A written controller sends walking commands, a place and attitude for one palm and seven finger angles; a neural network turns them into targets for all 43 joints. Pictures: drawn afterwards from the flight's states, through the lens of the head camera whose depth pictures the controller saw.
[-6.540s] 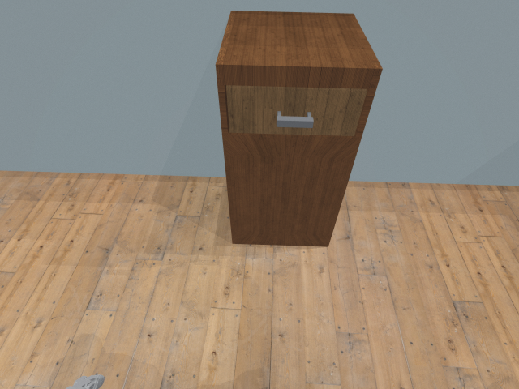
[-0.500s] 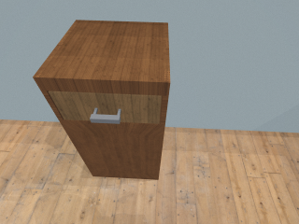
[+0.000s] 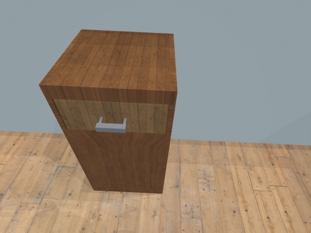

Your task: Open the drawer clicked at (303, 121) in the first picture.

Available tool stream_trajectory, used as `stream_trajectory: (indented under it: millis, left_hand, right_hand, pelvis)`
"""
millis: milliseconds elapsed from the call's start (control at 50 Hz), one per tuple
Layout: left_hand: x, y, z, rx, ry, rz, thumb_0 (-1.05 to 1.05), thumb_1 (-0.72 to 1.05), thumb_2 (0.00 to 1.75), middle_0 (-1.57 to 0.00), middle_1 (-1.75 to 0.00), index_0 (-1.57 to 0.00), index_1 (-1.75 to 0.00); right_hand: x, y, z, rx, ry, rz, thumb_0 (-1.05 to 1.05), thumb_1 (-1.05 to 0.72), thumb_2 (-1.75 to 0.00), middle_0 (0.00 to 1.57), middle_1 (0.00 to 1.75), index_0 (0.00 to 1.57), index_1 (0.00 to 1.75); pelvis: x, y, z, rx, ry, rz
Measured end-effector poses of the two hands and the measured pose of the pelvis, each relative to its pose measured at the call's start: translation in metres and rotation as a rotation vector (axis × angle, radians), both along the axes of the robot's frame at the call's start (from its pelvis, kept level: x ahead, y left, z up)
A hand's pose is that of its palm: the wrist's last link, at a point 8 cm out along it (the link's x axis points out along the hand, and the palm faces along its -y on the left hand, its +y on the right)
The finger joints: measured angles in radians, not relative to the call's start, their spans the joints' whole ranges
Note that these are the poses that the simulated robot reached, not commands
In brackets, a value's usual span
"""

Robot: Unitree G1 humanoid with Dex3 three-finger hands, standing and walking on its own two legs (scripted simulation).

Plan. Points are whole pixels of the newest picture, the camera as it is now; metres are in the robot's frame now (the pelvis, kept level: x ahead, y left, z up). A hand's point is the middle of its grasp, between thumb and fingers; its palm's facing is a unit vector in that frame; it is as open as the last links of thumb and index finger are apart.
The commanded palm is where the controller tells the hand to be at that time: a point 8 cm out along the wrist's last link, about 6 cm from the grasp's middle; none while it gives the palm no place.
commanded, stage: look again from close up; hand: left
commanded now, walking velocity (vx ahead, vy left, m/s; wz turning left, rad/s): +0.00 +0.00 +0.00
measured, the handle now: (112, 123) +0.49 +0.19 -0.05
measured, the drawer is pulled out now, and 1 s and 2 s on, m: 0.00 0.00 0.00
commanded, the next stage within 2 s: shuffle to correct the standing spot in 0.50 s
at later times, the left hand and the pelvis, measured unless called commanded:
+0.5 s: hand out of the picture -0.02 +0.14 -0.18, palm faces +0.04 -0.99 -0.11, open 7.4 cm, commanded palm none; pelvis +0.01 +0.01 +0.00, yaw -1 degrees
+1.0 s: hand out of the picture +0.02 +0.16 -0.18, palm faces +0.03 -0.97 -0.23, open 7.3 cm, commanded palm none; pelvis -0.01 -0.02 +0.00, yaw +0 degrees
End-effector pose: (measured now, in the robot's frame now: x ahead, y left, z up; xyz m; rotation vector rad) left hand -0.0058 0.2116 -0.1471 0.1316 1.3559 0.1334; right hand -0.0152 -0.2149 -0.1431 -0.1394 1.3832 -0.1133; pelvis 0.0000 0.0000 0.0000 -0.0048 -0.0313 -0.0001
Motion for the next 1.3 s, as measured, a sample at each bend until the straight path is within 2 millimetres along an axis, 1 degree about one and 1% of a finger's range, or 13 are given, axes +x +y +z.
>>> stream_trajectory:
  millis: [80,160,400,520,660,780,880,960,1020,1060,1120,1200,1300]
  left_hand:
    - [-0.007,-0.004,-0.001,-0.013,0.023,0.009,0.01,0.92,0.90,-0.20,-0.30,-0.20,-0.30]
    - [-0.012,-0.009,-0.003,-0.028,0.042,0.017,0.00,0.91,0.90,-0.20,-0.30,-0.20,-0.30]
    - [-0.019,-0.018,-0.005,-0.061,0.082,0.030,0.00,0.91,0.90,-0.20,-0.30,-0.20,-0.30]
    - [-0.016,-0.016,-0.005,-0.059,0.092,0.030,0.00,0.91,0.90,-0.20,-0.30,-0.20,-0.30]
    - [-0.008,-0.013,-0.005,-0.054,0.091,0.027,0.00,0.91,0.90,-0.20,-0.30,-0.20,-0.30]
    - [0.002,-0.008,-0.006,-0.035,0.088,0.016,0.01,0.92,0.90,-0.20,-0.30,-0.20,-0.30]
    - [0.009,0.000,-0.005,0.007,0.077,0.011,0.01,0.92,0.90,-0.20,-0.30,-0.20,-0.30]
    - [0.016,0.001,0.000,0.043,0.034,0.008,0.01,0.92,0.90,-0.20,-0.30,-0.20,-0.30]
    - [0.021,-0.002,0.003,0.064,-0.032,0.005,0.01,0.92,0.90,-0.20,-0.30,-0.20,-0.30]
    - [0.021,-0.006,0.000,0.080,-0.076,-0.007,0.01,0.92,0.90,-0.20,-0.30,-0.20,-0.30]
    - [0.018,-0.016,0.001,0.081,-0.086,-0.033,0.00,0.92,0.90,-0.20,-0.30,-0.20,-0.30]
    - [0.017,-0.022,0.004,0.079,-0.112,-0.035,0.01,0.93,0.90,-0.20,-0.30,-0.20,-0.30]
    - [0.019,-0.021,0.000,0.062,-0.126,-0.012,0.01,0.92,0.90,-0.20,-0.30,-0.20,-0.30]
  right_hand:
    - [-0.006,0.005,0.000,0.006,0.022,-0.008,0.00,-0.91,-0.90,0.20,0.30,0.20,0.30]
    - [-0.006,0.009,0.000,0.009,0.031,-0.014,0.00,-0.90,-0.90,0.20,0.30,0.20,0.30]
    - [0.004,0.018,0.001,0.007,0.024,-0.023,0.00,-0.90,-0.90,0.20,0.30,0.20,0.30]
    - [0.006,0.021,0.001,0.007,0.030,-0.031,0.00,-0.91,-0.90,0.20,0.30,0.20,0.30]
    - [0.006,0.026,0.000,0.010,0.040,-0.045,0.00,-0.91,-0.90,0.20,0.30,0.20,0.30]
    - [0.003,0.027,-0.001,0.004,0.045,-0.075,0.01,-0.91,-0.90,0.20,0.30,0.20,0.30]
    - [-0.006,0.017,-0.004,-0.009,0.049,-0.098,0.01,-0.91,-0.90,0.20,0.30,0.20,0.30]
    - [-0.010,0.000,-0.006,-0.005,0.050,-0.087,0.00,-0.91,-0.90,0.20,0.30,0.20,0.30]
    - [-0.004,-0.019,-0.010,-0.002,0.017,-0.050,0.00,-0.90,-0.90,0.20,0.30,0.20,0.30]
    - [0.002,-0.034,-0.017,-0.011,-0.020,-0.044,0.01,-0.91,-0.90,0.20,0.30,0.21,0.30]
    - [0.010,-0.050,-0.021,-0.014,-0.085,-0.048,0.01,-0.92,-0.90,0.20,0.30,0.20,0.30]
    - [0.016,-0.059,-0.019,-0.007,-0.136,-0.036,0.01,-0.92,-0.90,0.19,0.30,0.20,0.30]
    - [0.011,-0.062,-0.016,-0.018,-0.112,-0.013,0.01,-0.91,-0.90,0.19,0.30,0.20,0.30]
  pelvis:
    - [0.001,0.001,0.001,-0.001,0.000,0.000]
    - [0.003,0.003,0.001,-0.001,-0.001,-0.001]
    - [0.010,0.007,0.002,-0.003,0.005,-0.007]
    - [0.014,0.009,0.002,-0.002,0.008,-0.011]
    - [0.019,0.011,0.002,-0.001,0.009,-0.016]
    - [0.016,0.009,0.000,0.007,0.011,-0.027]
    - [0.006,0.001,-0.003,0.012,0.015,-0.023]
    - [-0.005,-0.010,-0.003,-0.005,0.032,-0.002]
    - [-0.012,-0.019,-0.006,-0.011,0.041,-0.003]
    - [-0.015,-0.027,-0.014,0.016,0.044,-0.010]
    - [-0.020,-0.032,-0.016,0.011,0.019,-0.001]
    - [-0.021,-0.038,-0.015,0.016,-0.005,0.010]
    - [-0.018,-0.040,-0.017,0.015,-0.011,0.018]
